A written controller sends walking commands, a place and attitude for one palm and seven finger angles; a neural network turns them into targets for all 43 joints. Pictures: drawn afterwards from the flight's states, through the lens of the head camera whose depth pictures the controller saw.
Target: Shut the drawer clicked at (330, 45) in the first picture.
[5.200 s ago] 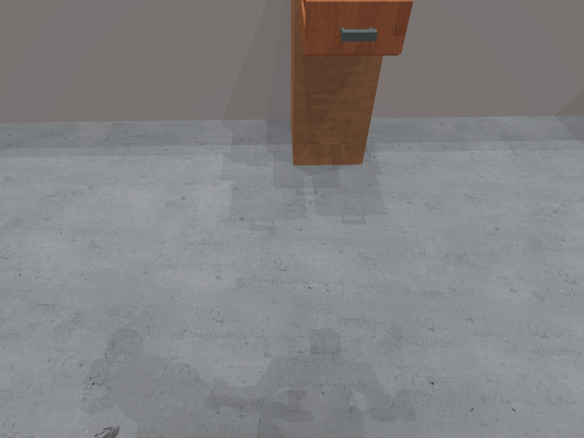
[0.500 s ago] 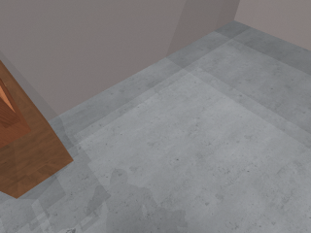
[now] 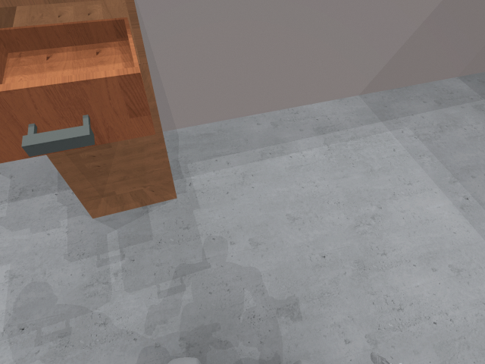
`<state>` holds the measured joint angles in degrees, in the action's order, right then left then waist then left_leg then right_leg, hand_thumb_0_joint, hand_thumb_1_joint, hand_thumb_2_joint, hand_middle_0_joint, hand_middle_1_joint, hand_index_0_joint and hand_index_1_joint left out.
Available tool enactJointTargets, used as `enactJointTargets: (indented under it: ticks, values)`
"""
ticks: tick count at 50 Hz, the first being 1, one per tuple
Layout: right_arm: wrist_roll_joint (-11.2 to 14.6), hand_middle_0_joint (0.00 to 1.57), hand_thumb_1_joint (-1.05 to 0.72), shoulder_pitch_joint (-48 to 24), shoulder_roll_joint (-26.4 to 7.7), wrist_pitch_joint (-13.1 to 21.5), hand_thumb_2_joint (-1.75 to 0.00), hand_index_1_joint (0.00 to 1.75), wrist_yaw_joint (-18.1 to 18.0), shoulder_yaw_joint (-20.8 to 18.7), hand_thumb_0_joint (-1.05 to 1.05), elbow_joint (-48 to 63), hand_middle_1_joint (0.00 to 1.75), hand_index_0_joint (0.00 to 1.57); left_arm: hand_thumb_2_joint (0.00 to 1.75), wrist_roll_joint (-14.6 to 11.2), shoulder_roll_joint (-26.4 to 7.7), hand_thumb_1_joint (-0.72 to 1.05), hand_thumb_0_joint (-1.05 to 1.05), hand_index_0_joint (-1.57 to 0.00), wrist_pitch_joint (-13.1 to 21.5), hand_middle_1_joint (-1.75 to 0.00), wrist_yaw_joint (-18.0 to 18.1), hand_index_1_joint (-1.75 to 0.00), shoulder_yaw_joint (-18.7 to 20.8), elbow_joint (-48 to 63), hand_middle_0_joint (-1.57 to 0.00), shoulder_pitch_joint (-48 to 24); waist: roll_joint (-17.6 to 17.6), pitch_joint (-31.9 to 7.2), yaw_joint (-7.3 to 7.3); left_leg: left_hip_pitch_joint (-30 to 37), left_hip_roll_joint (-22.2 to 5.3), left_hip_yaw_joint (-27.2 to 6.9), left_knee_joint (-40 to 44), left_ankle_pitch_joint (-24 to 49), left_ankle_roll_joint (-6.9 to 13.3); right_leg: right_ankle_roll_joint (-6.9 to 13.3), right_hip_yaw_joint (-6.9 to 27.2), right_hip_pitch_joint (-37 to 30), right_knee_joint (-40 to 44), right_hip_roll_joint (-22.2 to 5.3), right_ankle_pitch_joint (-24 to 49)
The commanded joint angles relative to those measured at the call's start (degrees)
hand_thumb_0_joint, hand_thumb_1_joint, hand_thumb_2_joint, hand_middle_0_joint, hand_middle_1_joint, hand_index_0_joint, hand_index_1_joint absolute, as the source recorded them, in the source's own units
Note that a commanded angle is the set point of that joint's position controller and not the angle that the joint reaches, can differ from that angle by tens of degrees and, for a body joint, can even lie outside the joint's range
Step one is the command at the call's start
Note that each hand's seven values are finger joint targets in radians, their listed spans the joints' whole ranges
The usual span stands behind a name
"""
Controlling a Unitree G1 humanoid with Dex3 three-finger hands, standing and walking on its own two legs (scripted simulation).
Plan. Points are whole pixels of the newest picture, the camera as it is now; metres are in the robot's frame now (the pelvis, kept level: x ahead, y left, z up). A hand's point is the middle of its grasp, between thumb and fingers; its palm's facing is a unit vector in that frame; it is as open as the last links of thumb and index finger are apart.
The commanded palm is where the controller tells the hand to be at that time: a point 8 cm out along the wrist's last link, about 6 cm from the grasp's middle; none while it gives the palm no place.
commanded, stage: turn to face it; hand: left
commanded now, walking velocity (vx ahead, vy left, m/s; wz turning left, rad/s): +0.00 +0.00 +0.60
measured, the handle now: (60, 132) +0.47 +0.39 +0.05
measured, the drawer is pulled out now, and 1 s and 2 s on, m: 0.30 0.30 0.30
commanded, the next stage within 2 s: take the last steps up to it in 0.56 s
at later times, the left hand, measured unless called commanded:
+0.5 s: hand out of the picture +0.04 +0.18 -0.13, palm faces +0.26 -0.92 -0.28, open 7.3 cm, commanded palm none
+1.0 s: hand out of the picture -0.06 +0.22 -0.16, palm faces +0.41 -0.89 -0.19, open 7.4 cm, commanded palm none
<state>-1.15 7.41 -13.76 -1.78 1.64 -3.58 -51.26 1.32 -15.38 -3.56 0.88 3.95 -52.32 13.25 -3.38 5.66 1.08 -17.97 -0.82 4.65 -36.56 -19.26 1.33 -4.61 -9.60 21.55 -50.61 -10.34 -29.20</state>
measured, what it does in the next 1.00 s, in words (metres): steps on the spot, turning left: right foot, then left foot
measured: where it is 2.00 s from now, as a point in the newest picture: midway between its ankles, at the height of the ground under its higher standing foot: (213, 331)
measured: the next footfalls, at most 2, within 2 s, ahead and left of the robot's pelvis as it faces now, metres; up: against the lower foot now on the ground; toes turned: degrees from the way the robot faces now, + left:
right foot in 0.36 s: +0.06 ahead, -0.13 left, +0.00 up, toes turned +9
left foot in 0.76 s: -0.04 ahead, +0.11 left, +0.00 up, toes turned +24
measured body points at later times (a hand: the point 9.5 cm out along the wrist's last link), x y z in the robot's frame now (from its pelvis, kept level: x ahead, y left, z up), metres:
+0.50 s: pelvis -0.01 -0.03 +0.01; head +0.02 -0.05 +0.46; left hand +0.03 +0.23 -0.11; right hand +0.12 -0.27 -0.14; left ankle -0.05 +0.09 -0.65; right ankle +0.02 -0.14 -0.72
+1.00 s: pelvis +0.00 +0.04 +0.02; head +0.00 +0.06 +0.47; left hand -0.08 +0.27 -0.14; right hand +0.11 -0.17 -0.12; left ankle -0.07 +0.09 -0.72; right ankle +0.07 -0.10 -0.65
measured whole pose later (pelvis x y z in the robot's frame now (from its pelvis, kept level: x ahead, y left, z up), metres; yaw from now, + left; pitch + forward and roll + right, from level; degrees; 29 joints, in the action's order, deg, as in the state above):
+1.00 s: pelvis +0.00 +0.04 +0.02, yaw +22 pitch -1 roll -1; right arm -1.2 17.7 -8.6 2.4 -1.2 -0.8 -59.7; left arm 1.7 -13.5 -1.5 -0.6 2.5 -60.5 16.1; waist -2.0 1.3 0.9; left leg -3.3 1.2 2.3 -19.1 -14.9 3.4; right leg -2.6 -3.2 27.7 -59.3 -5.1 -17.7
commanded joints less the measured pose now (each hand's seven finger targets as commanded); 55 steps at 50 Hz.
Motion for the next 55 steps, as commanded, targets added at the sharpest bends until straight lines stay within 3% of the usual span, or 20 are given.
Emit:
enactJointTargets:
  ticks: [1, 4, 10, 15, 16, 17, 18, 19, 20, 22, 24, 31, 33, 35, 36, 38, 39, 41, 44, 55]
  values:
    - [0.01, 0.2, -0.9, 6.03, -12.68, 1.11, -0.9, 0.3, -2.21, -3.04, 0.0, 2.28, 0.3, 0.2, 0.9, -0.6, -4.23, 0.9, 0.0, -0.2, 1.87, -0.3, -0.07, -0.3, 1.37, 7.11, -0.2, -6.18, 14.8, -9.76, -4.12, 13.27, -16.54, -19.46, 14.25, 36.01, 8.83, -0.82, 9.15, 13.58, -17.07, 2.44, 0.73]
    - [0.07, 0.2, -0.9, 2.53, -11.13, 1.38, -0.9, 0.3, -2.09, -2.45, 0.0, 3.55, 0.3, 0.2, 0.9, -0.59, -4.37, 0.9, 0.0, -0.2, 1.68, -0.3, -0.36, -0.3, 1.33, 5.44, -0.2, -2.95, 11.4, -9.34, -2.21, 11.57, -12.36, -16.03, 15.28, 31.85, 7.38, -1.15, 8.75, 9.92, -12.9, 3.81, 5.46]
    - [-0.17, 0.2, -0.9, 4.19, -11.33, 0.65, -0.9, 0.3, -1.88, -2.81, 0.0, 2.57, 0.3, 0.2, 0.9, -0.76, -3.59, 0.9, 0.0, -0.2, 1.67, -0.3, 0.02, -0.3, 0.89, 6.7, -0.2, -5.55, 10.92, -8.34, -3.34, 10.47, -12.06, -21.22, 15.93, 26.24, 8.87, -0.78, 8.62, 5.77, -1.32, 6.43, 3.41]
    - [-0.08, 0.2, -0.9, 1.72, -10.65, 0.09, -0.9, 0.3, -1.62, -3.02, 0.0, 3.25, 0.3, 0.2, 0.9, -1.05, -3.53, 0.9, 0.0, -0.2, 2.61, -0.3, 0.5, -0.3, 0.63, 5.98, -0.2, -0.33, 11.41, -8.48, -0.84, 3.31, -9.11, -23.12, 11.24, 27.38, 6.83, 0.43, 7.23, -7.81, 16.75, 9.35, 10.57]
    - [0.2, 0.2, -0.9, 1.41, -9.93, 0.09, -0.9, 0.3, -1.53, -2.85, 0.0, 3.53, 0.3, 0.2, 0.9, -1.03, -4.03, 0.9, 0.0, -0.2, 3.08, -0.3, 0.68, -0.3, 0.88, 5.61, -0.2, 2.14, 9.68, -9.14, 0.54, -0.14, -7.5, -22.28, 8.38, 23.53, 4.96, 0.73, 7.65, -13.57, 24.74, 8.28, 15.81]
    - [0.72, 0.2, -0.9, 2.39, -7.04, 0.15, -0.9, 0.3, -1.26, -2.51, 0.0, 3.85, 0.3, 0.2, 0.9, -0.4, -7.26, 0.9, 0.0, -0.2, 3.71, -0.3, 1.03, -0.3, 1.44, 5.45, -0.2, 3.56, 1.43, -10.23, 1.02, -7.19, -2.95, -18.03, 0.65, 12.91, 1.39, 2.89, 15.52, -20.69, 31.88, 0.36, 16.85]
    - [0.83, 0.2, -0.9, 2.89, -3.46, 0.23, -0.9, 0.3, -1.04, -1.73, 0.0, 5.44, 0.3, 0.2, 0.9, 0.4, -12.12, 0.9, 0.0, -0.2, 4.0, -0.3, 1.23, -0.3, 2.21, 5.72, -0.2, 3.55, -13.36, -9.02, 1.01, -16.32, 5.5, -7.57, -12.33, -10.81, -3.04, 9.59, 29.8, -22.33, 34.93, -14.67, 23.93]
    - [0.11, 0.2, -0.9, 2.55, -6.81, -0.62, -0.9, 0.3, -1.19, -2.71, 0.0, 5.03, 0.3, 0.2, 0.9, -0.11, -11.92, 0.9, 0.0, -0.2, 3.77, -0.3, 1.22, -0.3, 2.02, 6.5, -0.2, 2.89, -11.09, -8.59, 1.29, -13.49, 3.04, -10.31, -22.86, -13.76, -2.65, 12.89, 29.36, -13.21, 36.42, -17.18, 19.52]
    - [0.07, 0.2, -0.9, 2.07, -6.58, -1.38, -0.9, 0.3, -1.06, -2.98, 0.0, 4.59, 0.3, 0.2, 0.9, -0.15, -10.48, 0.9, 0.0, -0.2, 3.43, -0.3, 1.48, -0.3, 2.09, 7.0, -0.2, -0.63, -10.42, -6.4, -0.14, -12.96, 2.19, -10.47, -28.82, -11.91, -2.45, 13.18, 28.25, -8.7, 37.37, -15.07, 14.88]
    - [-0.28, 0.2, -0.9, 3.55, -6.06, -1.62, -0.9, 0.3, -0.36, -2.59, 0.0, 2.17, 0.3, 0.2, 0.9, -0.12, -6.69, 0.9, 0.0, -0.2, 3.63, -0.3, 1.18, -0.3, 0.82, 7.71, -0.2, -5.48, -5.71, -2.19, -2.54, -13.43, 0.27, -8.56, -33.59, -4.12, -3.3, 11.26, 17.53, -6.55, 35.43, -8.39, 16.98]
    - [-0.15, 0.2, -0.9, 3.97, -5.2, -1.63, -0.9, 0.3, -0.24, -2.18, 0.0, 1.23, 0.3, 0.2, 0.9, -0.06, -5.66, 0.9, 0.0, -0.2, 3.95, -0.3, 1.08, -0.3, 0.45, 7.09, -0.2, -4.1, -7.04, -2.38, -2.07, -12.66, -0.04, -6.79, -32.63, -2.0, -4.16, 10.58, 12.88, -7.59, 34.28, -6.66, 21.75]
    - [0.64, 0.2, -0.9, -1.29, -2.67, -0.78, -0.9, 0.3, -0.68, -0.4, 0.0, 1.32, 0.3, 0.2, 0.9, 0.63, -8.77, 0.9, 0.0, -0.2, 3.89, -0.3, 1.07, -0.3, 1.39, 2.3, -0.2, 4.0, -8.53, -6.25, 1.93, -6.67, 0.19, -1.71, -10.51, -8.38, -4.54, 13.02, 10.26, -17.13, 29.05, -8.67, 41.28]
    - [0.83, 0.2, -0.9, 0.2, -2.3, -0.29, -0.9, 0.3, -1.02, -0.04, 0.0, 0.59, 0.3, 0.2, 0.9, 0.59, -9.2, 0.9, 0.0, -0.2, 3.7, -0.3, 1.02, -0.3, 1.47, 1.24, -0.2, 4.21, -8.89, -8.14, 1.5, -2.6, 1.15, -0.43, -3.59, -6.77, -4.05, 12.33, 9.61, -18.05, 26.64, -8.12, 45.07]
    - [0.57, 0.2, -0.9, 4.09, -2.34, 0.48, -0.9, 0.3, -1.25, 0.32, 0.0, -1.27, 0.3, 0.2, 0.9, 0.04, -8.22, 0.9, 0.0, -0.2, 3.62, -0.3, 0.83, -0.3, 1.19, -0.16, -0.2, 3.46, -8.54, -9.45, -0.33, 6.04, 1.55, 0.55, 8.12, 1.59, -3.28, 8.91, 7.72, -15.47, 24.66, -6.05, 36.0]
    - [0.34, 0.2, -0.9, 6.71, -3.97, 1.25, -0.9, 0.3, -1.27, 0.16, 0.0, -2.17, 0.3, 0.2, 0.9, -0.43, -6.98, 0.9, 0.0, -0.2, 3.42, -0.3, 0.61, -0.3, 0.92, -0.28, -0.2, 3.17, -4.44, -10.17, -1.72, 13.06, -0.23, -0.83, 15.13, 5.71, -2.25, 6.55, 6.2, -10.5, 21.13, -4.46, 26.69]
    - [-0.58, 0.2, -0.9, 12.26, -13.15, 1.67, -0.9, 0.3, -1.56, -1.58, 0.0, -3.12, 0.3, 0.2, 0.9, -0.32, -0.76, 0.9, 0.0, -0.2, 3.19, -0.3, -0.28, -0.3, -0.73, 2.39, -0.2, 1.46, 19.99, -7.94, -4.55, 21.45, -20.74, -25.82, 21.57, 9.3, 7.84, 1.68, 0.13, 11.24, 2.1, 6.04, -6.45]
    - [-0.74, 0.2, -0.9, 14.8, -12.31, 2.01, -0.9, 0.3, -2.35, -1.56, 0.0, -4.7, 0.3, 0.2, 0.9, 0.37, -1.93, 0.9, 0.0, -0.2, 2.83, -0.3, 0.06, -0.3, -0.81, 2.7, -0.2, -3.97, 20.57, -5.02, -7.17, 17.79, -21.17, -28.51, 24.11, 5.5, 10.16, 2.37, 5.07, 13.65, -5.4, 5.58, -7.22]
    - [-0.43, 0.2, -0.9, 12.12, -8.44, 2.51, -0.9, 0.3, -3.01, -0.47, 0.0, -4.77, 0.3, 0.2, 0.9, 0.22, -2.38, 0.9, 0.0, -0.2, 3.38, -0.3, -0.97, -0.3, -0.41, 0.9, -0.2, -4.71, 14.86, -0.33, -4.81, 14.68, -18.24, -25.2, 24.89, 1.64, 10.42, 3.35, 8.18, 16.18, -11.41, 4.36, 0.7]
    - [0.13, 0.2, -0.9, 10.72, -5.43, 4.18, -0.9, 0.3, -3.23, 0.66, 0.0, -5.0, 0.3, 0.2, 0.9, 0.2, -0.95, 0.9, 0.0, -0.2, 3.88, -0.3, -1.84, -0.3, -1.03, -3.04, -0.2, 0.39, 11.03, -1.56, -2.09, 15.75, -12.9, -15.53, 25.05, 13.84, 8.12, 2.67, 7.34, 13.0, -11.08, 4.44, 9.9]
    - [-0.1, 0.2, -0.9, 19.92, -3.19, 5.4, -0.9, 0.3, -3.73, 0.35, 0.0, -10.54, 0.3, 0.2, 0.9, -0.19, 0.92, 0.9, 0.0, -0.2, 3.97, -0.3, -1.94, -0.3, -1.19, -1.87, -0.2, -7.84, 8.93, 3.05, -3.95, 18.55, -15.3, -13.85, 26.44, 20.26, 9.67, 2.28, 6.61, 15.61, 1.39, 3.59, 13.75]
